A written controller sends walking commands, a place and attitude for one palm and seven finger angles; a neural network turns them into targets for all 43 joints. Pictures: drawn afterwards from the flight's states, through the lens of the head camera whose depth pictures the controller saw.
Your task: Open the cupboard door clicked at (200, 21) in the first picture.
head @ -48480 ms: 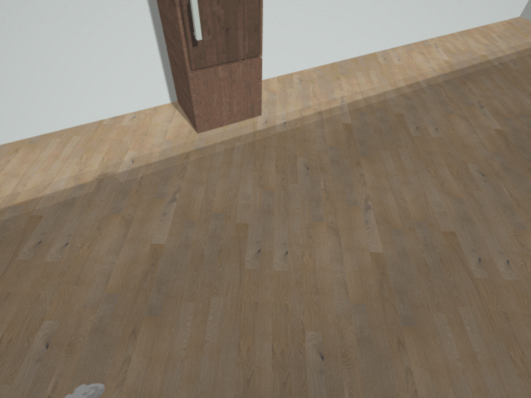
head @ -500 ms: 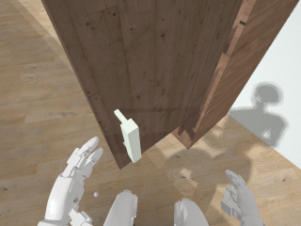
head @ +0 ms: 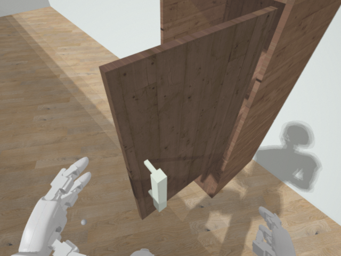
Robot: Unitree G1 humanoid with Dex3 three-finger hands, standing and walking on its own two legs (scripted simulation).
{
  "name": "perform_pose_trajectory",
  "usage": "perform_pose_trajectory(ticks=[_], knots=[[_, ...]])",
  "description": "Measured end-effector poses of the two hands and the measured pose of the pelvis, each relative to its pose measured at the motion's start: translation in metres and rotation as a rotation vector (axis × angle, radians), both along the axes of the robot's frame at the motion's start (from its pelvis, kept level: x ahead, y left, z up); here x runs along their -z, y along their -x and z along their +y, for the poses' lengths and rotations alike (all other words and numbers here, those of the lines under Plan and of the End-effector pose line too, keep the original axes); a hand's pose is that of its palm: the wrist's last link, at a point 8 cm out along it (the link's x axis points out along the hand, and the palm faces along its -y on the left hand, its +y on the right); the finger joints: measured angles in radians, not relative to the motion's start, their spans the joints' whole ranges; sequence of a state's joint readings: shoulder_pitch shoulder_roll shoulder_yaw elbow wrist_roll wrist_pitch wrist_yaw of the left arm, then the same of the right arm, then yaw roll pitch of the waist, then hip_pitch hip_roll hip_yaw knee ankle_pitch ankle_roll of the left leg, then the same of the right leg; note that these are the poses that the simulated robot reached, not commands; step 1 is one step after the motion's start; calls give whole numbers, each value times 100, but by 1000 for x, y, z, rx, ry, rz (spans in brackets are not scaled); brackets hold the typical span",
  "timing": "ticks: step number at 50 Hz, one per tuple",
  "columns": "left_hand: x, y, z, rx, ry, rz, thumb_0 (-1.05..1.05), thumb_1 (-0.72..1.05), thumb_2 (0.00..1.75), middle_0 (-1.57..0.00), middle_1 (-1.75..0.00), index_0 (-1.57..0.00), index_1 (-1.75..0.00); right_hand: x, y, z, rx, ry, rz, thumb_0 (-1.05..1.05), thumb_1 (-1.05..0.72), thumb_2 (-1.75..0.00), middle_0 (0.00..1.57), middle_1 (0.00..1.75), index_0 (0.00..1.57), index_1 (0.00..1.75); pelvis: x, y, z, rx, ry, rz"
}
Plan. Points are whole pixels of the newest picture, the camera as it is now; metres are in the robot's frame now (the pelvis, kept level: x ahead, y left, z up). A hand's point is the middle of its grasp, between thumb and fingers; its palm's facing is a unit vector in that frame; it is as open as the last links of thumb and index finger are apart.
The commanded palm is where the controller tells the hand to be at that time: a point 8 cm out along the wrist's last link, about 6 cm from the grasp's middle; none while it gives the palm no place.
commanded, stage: draw the hand back to the body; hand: left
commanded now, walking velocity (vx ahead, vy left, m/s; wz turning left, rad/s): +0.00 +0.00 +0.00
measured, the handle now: (154, 186) +0.30 +0.07 -0.02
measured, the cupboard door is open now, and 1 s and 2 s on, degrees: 87 87 87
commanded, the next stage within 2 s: step back with the hand held close in 1.02 s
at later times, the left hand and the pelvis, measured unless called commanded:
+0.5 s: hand (27, 167) +0.21 +0.24 +0.20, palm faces +0.36 -0.83 -0.42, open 10.7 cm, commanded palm +0.17 +0.29 +0.22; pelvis +0.03 +0.01 +0.06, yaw -1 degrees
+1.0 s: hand (17, 147) +0.22 +0.25 +0.23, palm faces +0.42 -0.81 -0.41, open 7.4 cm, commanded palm +0.18 +0.29 +0.25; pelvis +0.03 -0.01 +0.08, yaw -2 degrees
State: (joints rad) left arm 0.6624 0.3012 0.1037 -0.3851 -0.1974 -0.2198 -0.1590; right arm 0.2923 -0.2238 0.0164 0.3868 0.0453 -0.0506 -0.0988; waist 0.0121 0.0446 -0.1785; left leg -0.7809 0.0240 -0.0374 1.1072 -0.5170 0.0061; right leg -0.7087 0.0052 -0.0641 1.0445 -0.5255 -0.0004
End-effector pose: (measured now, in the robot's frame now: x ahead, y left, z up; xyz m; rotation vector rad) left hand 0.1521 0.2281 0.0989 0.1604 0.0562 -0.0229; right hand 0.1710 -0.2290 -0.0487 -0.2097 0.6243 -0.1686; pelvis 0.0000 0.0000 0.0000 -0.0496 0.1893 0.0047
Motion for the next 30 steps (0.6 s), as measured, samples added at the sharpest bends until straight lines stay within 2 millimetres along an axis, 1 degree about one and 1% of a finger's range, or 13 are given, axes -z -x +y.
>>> perform_pose_trajectory(ticks=[3,8,11,16,22,30], knots=[[-13,2,7,-102,-101,63,-2,-36,35,-16,-30,-16,-31,-11,-5,5,14,-1,-3,2,-91,-90,20,30,20,30,-12,-6,3,6,-7,-27],[-32,6,20,-226,-198,114,-1,-22,41,-17,-30,-17,-31,-24,-11,16,-1,-14,-11,2,-91,-90,20,30,20,30,-29,-13,7,7,-13,-70],[-45,4,29,-278,-231,95,-1,-12,46,-17,-30,-17,-31,-27,-14,22,-27,-21,-10,2,-91,-90,20,30,20,30,-36,-17,9,3,-16,-97],[-72,-6,39,-336,-259,13,-1,5,53,-18,-30,-18,-31,-32,-19,29,-62,-31,-6,2,-91,-90,20,30,20,30,-47,-22,10,2,-23,-138],[-104,-17,48,-363,-288,-87,0,26,62,-19,-30,-19,-31,-39,-24,28,-74,-39,-11,2,-91,-90,21,30,20,30,-57,-27,8,9,-29,-180],[-141,-27,61,-409,-333,-200,0,53,74,-20,-30,-20,-31,-47,-30,16,-75,-24,-7,2,-91,-90,21,30,20,30,-67,-31,3,17,-34,-216]])
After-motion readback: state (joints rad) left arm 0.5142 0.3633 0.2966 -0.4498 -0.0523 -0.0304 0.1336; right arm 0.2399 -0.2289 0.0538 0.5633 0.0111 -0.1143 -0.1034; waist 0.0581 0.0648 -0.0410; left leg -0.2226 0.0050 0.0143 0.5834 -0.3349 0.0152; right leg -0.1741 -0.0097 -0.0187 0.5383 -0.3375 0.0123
